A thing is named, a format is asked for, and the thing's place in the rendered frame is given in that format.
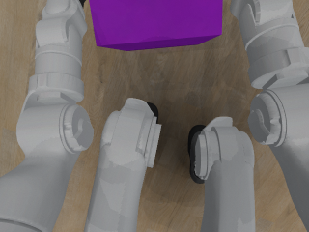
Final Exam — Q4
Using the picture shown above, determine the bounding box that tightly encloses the robot left upper arm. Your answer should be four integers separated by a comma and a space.
0, 102, 94, 232

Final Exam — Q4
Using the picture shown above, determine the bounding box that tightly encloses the robot left foot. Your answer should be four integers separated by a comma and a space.
147, 102, 158, 123

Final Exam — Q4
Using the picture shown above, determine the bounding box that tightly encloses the left robot forearm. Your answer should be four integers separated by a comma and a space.
16, 0, 88, 142

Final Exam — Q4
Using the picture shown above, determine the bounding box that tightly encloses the robot right upper arm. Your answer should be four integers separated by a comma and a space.
247, 83, 309, 232

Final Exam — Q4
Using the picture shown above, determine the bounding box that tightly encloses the carton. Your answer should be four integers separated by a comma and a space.
89, 0, 223, 51

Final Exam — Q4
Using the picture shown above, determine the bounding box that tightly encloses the left robot thigh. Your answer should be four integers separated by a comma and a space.
83, 107, 162, 232

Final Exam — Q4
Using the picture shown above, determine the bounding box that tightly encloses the right robot forearm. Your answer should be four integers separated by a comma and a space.
230, 0, 309, 91

